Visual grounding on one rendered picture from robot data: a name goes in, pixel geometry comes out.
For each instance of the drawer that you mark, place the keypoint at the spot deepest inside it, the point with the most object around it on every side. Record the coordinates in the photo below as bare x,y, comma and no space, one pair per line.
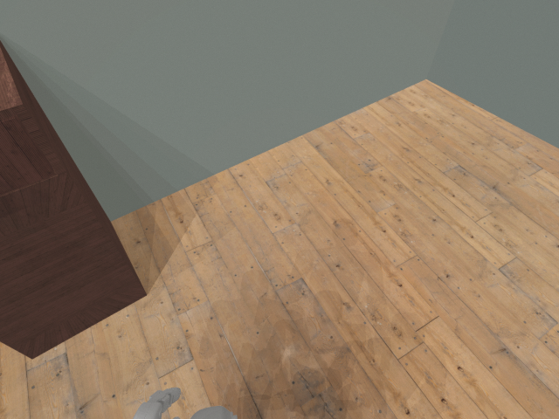
21,160

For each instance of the cabinet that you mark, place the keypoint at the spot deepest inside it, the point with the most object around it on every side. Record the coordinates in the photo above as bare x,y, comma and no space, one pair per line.
63,268

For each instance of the left robot hand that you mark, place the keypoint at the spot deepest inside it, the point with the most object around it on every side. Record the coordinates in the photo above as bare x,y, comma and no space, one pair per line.
158,402

